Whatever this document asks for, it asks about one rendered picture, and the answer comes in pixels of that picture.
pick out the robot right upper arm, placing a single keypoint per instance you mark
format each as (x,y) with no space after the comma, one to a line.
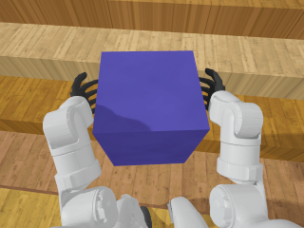
(242,206)

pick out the robot right forearm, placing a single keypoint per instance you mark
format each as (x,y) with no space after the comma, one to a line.
(240,139)

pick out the robot left upper arm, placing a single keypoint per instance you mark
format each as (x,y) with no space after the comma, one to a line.
(90,208)

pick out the robot left shin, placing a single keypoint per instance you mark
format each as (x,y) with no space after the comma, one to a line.
(138,224)

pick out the robot left hand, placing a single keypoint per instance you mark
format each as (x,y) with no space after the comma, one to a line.
(80,90)

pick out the robot left forearm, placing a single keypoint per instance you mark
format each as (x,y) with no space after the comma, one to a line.
(70,145)

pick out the robot right hand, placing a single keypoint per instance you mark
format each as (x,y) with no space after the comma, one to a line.
(216,85)

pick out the carton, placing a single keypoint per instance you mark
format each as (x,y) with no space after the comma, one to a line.
(149,107)

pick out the robot left thigh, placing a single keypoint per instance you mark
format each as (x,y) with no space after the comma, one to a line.
(129,212)

